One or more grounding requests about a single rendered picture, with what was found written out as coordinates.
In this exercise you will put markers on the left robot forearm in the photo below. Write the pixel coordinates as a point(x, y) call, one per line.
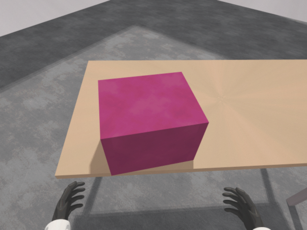
point(59, 224)

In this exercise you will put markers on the right robot hand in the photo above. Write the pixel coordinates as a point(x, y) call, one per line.
point(247, 211)

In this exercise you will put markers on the table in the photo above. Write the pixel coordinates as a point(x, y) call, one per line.
point(257, 113)

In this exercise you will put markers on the carton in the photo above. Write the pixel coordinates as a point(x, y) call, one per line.
point(149, 121)

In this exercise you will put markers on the left robot hand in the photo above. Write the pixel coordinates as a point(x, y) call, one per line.
point(64, 208)

